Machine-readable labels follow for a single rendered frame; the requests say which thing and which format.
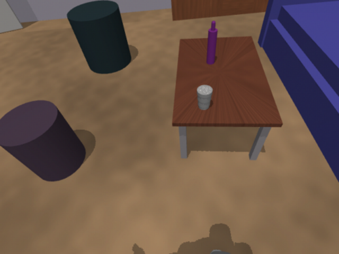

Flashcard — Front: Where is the coffee table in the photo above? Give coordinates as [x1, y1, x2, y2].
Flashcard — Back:
[172, 36, 283, 160]

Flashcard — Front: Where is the sofa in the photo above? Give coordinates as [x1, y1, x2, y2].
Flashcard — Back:
[258, 0, 339, 182]

